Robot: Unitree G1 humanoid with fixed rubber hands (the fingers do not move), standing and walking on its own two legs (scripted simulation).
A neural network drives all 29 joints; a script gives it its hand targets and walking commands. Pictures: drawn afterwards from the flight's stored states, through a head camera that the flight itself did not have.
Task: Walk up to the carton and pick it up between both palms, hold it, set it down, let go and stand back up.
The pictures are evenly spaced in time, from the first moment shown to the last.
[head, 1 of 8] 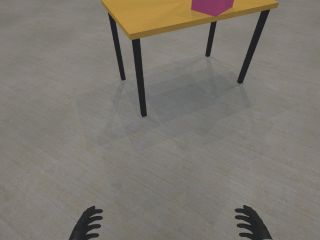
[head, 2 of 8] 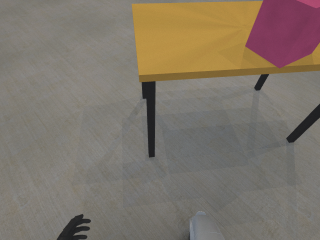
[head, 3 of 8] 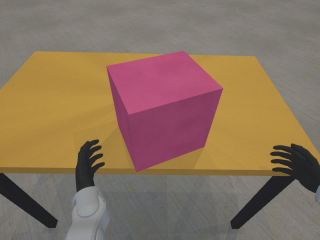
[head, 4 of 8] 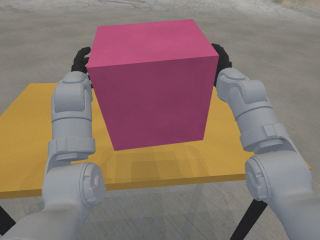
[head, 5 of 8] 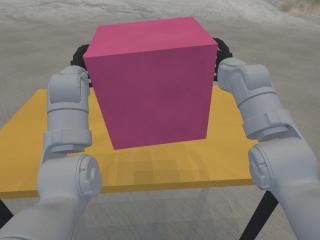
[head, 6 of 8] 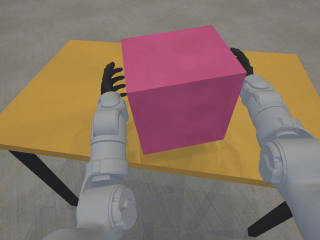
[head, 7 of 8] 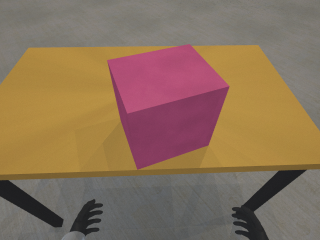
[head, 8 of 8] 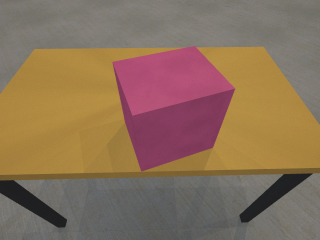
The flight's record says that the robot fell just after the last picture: no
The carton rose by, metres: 0.24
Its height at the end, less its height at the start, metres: +0.00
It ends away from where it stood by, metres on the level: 0.01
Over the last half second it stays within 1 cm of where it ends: yes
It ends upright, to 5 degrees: yes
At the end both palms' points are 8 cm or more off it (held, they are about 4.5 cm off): yes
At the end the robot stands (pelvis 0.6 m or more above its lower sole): yes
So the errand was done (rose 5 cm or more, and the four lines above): yes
